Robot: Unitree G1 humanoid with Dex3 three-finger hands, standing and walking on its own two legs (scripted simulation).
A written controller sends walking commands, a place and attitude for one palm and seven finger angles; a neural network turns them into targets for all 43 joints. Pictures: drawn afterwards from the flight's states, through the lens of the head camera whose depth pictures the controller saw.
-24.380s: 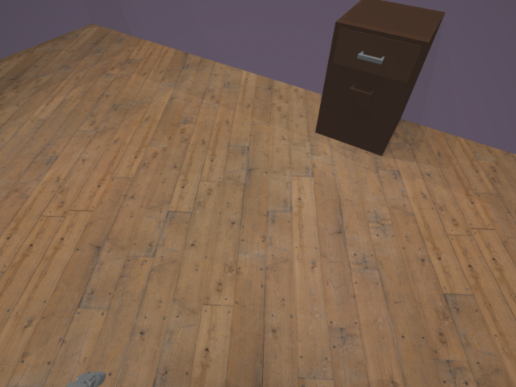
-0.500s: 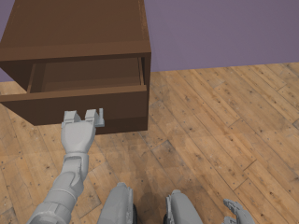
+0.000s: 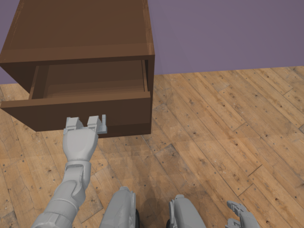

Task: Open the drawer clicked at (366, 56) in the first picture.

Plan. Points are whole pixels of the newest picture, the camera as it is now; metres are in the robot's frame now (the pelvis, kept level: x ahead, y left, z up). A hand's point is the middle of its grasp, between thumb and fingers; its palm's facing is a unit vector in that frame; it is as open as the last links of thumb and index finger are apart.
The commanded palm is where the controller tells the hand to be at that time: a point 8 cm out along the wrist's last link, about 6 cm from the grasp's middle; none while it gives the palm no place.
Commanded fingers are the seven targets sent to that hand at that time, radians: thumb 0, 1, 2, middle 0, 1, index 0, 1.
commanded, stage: pull the drawer open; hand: left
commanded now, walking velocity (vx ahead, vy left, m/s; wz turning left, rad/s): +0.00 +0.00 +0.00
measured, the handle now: (86, 125) +0.40 +0.22 -0.07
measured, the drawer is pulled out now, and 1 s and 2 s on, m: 0.13 0.15 0.18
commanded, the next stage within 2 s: none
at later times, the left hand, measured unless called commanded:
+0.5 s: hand (88, 149) +0.33 +0.20 -0.09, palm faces -0.05 -0.07 -1.00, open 5.8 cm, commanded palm +0.29 +0.19 -0.04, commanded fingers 0.00 0.90 0.90 -0.40 -1.35 -0.40 -1.35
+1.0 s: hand (88, 152) +0.32 +0.20 -0.09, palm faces -0.06 -0.08 -1.00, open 5.9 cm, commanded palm +0.28 +0.20 -0.04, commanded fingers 0.00 0.90 0.90 -0.40 -1.35 -0.40 -1.35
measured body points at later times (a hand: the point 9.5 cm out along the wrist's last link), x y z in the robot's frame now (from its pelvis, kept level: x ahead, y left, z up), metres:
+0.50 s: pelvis +0.00 +0.00 +0.00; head +0.14 +0.01 +0.43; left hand +0.32 +0.21 -0.04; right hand +0.15 -0.25 -0.13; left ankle +0.03 +0.09 -0.60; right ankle -0.01 -0.12 -0.60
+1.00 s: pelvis +0.01 +0.00 +0.00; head +0.14 +0.01 +0.43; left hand +0.32 +0.20 -0.04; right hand +0.16 -0.25 -0.13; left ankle +0.03 +0.09 -0.60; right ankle -0.01 -0.12 -0.60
